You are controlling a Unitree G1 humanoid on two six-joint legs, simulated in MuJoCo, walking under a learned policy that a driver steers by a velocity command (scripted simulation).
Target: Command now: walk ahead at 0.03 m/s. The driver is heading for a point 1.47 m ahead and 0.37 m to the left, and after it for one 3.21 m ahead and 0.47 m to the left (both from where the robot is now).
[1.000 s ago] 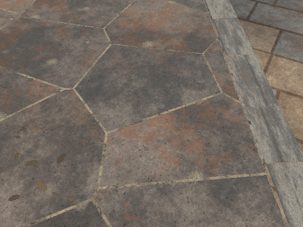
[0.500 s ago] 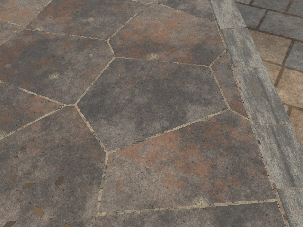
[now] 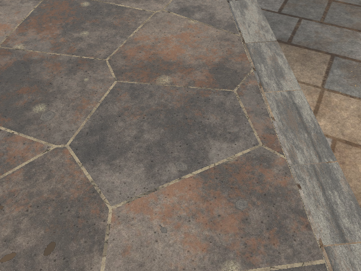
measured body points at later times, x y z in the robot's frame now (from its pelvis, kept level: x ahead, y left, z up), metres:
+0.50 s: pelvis +0.05 -0.03 +0.01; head +0.07 -0.03 +0.45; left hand +0.04 +0.19 -0.15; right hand +0.11 -0.26 -0.15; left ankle +0.08 +0.08 -0.73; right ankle +0.02 -0.14 -0.73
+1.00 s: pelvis +0.19 +0.03 +0.02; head +0.20 +0.04 +0.47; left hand +0.29 +0.29 -0.12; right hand +0.16 -0.21 -0.13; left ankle +0.14 +0.10 -0.73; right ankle +0.23 -0.13 -0.64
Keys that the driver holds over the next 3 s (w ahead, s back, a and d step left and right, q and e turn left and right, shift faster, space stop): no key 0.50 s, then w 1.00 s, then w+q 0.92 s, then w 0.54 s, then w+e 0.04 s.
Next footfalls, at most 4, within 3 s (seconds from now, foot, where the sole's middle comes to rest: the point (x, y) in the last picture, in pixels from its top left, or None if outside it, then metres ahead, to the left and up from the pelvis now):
1.30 right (218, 255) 0.56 -0.10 -0.77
1.90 left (151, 189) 0.85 0.16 -0.77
2.38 right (171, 129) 1.20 0.09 -0.77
2.88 left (100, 120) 1.26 0.45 -0.77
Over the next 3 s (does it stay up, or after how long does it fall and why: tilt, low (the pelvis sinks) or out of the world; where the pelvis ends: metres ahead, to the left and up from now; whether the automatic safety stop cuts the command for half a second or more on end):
stays up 1.24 0.31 0.00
